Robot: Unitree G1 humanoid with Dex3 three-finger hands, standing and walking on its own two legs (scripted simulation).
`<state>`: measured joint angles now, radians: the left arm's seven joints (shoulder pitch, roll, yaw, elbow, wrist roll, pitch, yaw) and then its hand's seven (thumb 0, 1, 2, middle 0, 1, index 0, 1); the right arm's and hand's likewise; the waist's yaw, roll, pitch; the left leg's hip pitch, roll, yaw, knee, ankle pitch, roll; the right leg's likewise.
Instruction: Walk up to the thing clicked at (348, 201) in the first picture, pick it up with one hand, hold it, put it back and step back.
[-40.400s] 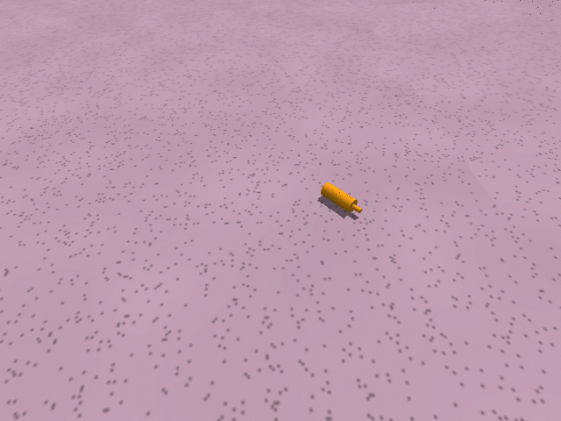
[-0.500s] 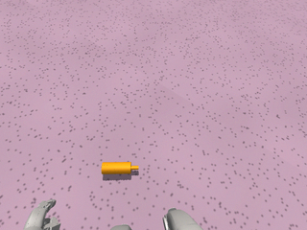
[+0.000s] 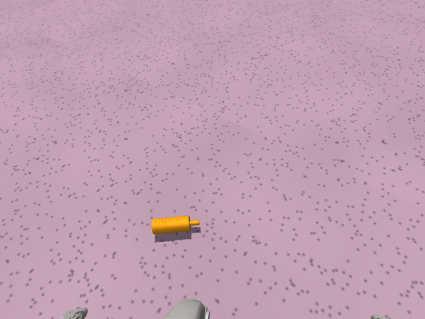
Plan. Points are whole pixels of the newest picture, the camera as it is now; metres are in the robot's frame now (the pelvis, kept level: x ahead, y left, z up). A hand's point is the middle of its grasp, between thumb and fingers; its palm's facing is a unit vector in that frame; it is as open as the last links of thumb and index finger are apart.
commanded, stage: step back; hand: left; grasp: from above
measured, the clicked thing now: (176, 224) +0.60 +0.24 -0.73
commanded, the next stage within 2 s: none
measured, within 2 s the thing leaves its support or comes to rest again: neither
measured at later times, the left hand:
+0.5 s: hand out of the picture -0.09 +0.27 -0.15, palm faces +0.00 -0.92 -0.39, open 7.3 cm
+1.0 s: hand out of the picture -0.23 +0.23 -0.15, palm faces +0.06 -0.91 -0.40, open 7.3 cm
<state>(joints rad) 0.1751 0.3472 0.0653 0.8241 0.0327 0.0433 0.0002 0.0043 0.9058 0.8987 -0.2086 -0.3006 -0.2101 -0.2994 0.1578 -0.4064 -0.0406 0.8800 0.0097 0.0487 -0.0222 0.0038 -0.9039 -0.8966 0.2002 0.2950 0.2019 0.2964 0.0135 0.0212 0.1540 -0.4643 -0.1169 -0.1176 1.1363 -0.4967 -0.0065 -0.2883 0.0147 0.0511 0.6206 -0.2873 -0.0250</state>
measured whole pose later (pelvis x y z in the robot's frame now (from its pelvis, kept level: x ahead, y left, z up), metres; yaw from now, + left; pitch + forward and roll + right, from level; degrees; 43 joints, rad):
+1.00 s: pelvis -0.34 -0.04 -0.01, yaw +4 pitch -4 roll +0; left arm 0.10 0.40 0.06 0.81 0.01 0.07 0.02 0.00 0.91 0.90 -0.21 -0.30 -0.21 -0.30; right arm 0.18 -0.37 -0.03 0.88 -0.03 0.05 0.00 0.01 -0.90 -0.90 0.20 0.30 0.20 0.30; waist 0.00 -0.03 0.19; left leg -0.30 -0.03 -0.03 0.64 -0.28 0.02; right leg -0.48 0.06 0.09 1.06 -0.52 -0.01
